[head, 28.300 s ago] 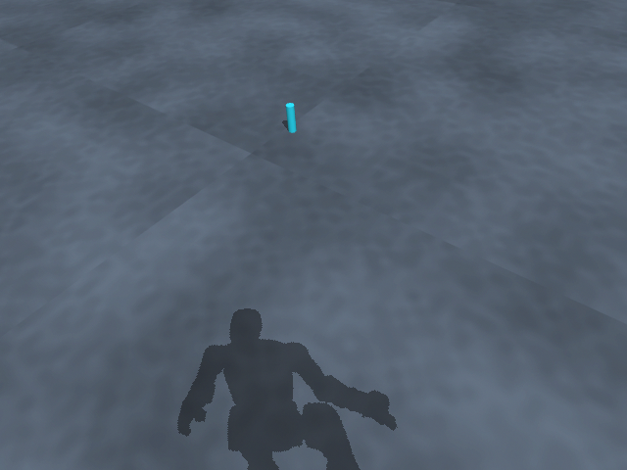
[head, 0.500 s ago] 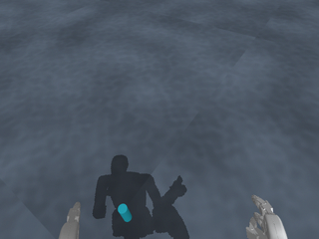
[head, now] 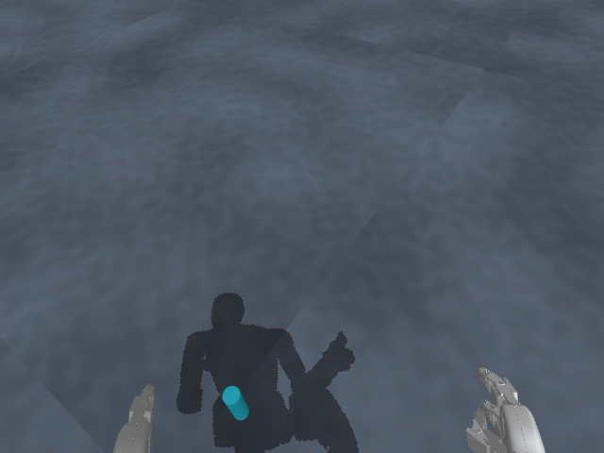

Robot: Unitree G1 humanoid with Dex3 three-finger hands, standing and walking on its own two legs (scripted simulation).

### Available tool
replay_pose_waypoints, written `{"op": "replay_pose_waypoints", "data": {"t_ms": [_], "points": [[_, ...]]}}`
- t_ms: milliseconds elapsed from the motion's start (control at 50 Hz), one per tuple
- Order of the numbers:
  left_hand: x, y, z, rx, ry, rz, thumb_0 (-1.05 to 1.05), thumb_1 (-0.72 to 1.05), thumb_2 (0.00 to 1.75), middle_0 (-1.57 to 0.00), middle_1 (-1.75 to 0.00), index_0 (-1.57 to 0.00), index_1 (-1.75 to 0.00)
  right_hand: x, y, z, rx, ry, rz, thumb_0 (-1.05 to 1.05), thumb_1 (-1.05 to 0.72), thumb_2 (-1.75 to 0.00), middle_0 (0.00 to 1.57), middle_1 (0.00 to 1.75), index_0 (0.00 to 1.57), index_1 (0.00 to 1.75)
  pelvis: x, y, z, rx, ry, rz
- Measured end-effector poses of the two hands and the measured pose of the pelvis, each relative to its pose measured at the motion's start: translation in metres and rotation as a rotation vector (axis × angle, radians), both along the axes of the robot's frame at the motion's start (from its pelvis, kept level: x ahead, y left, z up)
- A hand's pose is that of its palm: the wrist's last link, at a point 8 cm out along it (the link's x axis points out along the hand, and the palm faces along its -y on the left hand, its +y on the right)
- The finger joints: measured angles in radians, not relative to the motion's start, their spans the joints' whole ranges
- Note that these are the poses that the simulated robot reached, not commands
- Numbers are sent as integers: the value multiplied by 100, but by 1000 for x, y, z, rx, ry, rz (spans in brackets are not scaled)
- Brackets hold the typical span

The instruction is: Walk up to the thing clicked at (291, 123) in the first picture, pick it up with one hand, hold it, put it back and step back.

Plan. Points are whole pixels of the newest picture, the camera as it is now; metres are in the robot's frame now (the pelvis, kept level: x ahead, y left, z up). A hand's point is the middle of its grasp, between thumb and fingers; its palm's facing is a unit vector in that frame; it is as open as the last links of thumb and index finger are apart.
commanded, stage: home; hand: left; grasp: from the side
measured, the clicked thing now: (236, 403) +0.38 +0.23 -0.64
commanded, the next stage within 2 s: stand in 0.66 s
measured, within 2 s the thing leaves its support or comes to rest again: neither
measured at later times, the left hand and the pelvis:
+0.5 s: hand out of the picture +0.17 +0.19 -0.06, palm faces +0.09 -0.95 -0.29, open 17.5 cm; pelvis +0.00 +0.01 +0.00, yaw +0 degrees
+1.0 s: hand out of the picture +0.17 +0.19 -0.06, palm faces +0.09 -0.95 -0.29, open 14.7 cm; pelvis +0.00 +0.01 +0.00, yaw +0 degrees
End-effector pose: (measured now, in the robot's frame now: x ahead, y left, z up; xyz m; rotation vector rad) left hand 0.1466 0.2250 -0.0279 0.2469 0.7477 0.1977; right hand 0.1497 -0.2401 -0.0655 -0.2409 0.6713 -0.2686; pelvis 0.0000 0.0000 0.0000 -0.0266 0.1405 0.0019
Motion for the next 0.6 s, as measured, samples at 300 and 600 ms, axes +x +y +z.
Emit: {"op": "replay_pose_waypoints", "data": {"t_ms": [300, 600], "points": [[2, 6, 0, -2, -4, 0, -1, -55, 5, -5, -5, -5, -6, 0, 7, 1, 0, 2, 1, 1, -90, -90, 20, 30, 20, 30, 1, 5, 1, -4, -4, -2], [0, 9, 1, 1, -7, 1, -1, -55, 5, -5, -5, -5, -6, -3, 11, 0, 4, 4, 7, 1, -90, -90, 20, 30, 20, 30, -1, 8, 0, -5, -6, -1]]}}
